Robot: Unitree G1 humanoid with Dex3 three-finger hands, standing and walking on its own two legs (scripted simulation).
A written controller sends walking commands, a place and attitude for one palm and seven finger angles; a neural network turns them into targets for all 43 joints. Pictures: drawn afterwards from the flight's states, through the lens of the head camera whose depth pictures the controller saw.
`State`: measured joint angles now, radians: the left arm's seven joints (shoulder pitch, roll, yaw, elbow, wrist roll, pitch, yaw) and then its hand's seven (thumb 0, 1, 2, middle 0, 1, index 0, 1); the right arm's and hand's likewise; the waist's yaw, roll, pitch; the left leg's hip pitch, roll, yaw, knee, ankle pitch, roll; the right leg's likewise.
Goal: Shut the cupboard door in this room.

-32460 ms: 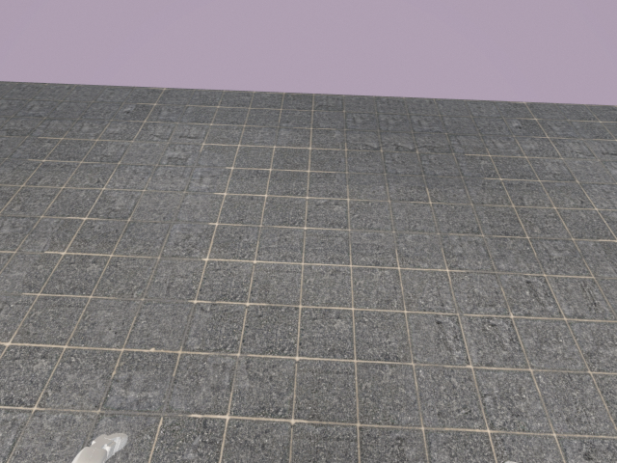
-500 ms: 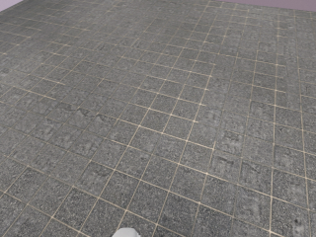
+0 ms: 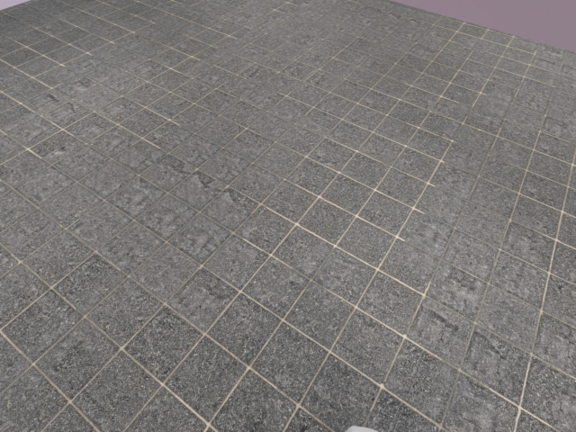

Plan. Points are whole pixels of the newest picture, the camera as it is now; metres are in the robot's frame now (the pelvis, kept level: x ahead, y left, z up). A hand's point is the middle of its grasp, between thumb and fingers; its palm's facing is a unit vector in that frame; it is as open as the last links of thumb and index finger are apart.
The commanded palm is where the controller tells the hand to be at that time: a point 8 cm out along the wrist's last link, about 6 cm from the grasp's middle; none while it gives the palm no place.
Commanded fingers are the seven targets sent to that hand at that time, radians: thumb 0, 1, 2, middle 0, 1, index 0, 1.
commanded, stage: turn or walk to find it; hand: left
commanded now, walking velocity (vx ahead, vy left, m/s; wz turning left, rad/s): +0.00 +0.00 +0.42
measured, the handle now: out of the picture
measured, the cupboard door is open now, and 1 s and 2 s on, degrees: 87 87 87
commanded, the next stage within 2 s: none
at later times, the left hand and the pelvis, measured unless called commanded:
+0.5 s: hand out of the picture -0.02 +0.17 -0.17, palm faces +0.26 -0.93 -0.24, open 7.4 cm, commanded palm none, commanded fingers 0.00 0.90 0.90 -0.20 -0.30 -0.20 -0.30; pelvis -0.02 -0.03 -0.01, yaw +14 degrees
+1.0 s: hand out of the picture -0.03 +0.20 -0.16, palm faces +0.42 -0.87 -0.27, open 7.4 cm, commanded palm none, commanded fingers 0.00 0.90 0.90 -0.20 -0.30 -0.20 -0.30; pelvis -0.04 -0.04 -0.01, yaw +25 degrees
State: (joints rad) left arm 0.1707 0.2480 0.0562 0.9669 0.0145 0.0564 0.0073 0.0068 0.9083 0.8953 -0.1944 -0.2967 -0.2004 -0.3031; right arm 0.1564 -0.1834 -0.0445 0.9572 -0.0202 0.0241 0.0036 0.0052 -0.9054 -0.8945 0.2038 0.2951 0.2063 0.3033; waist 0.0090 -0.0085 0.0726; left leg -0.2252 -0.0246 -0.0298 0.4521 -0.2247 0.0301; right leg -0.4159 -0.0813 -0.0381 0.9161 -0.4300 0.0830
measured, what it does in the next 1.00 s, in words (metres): steps on the spot, turning left: right foot, then left foot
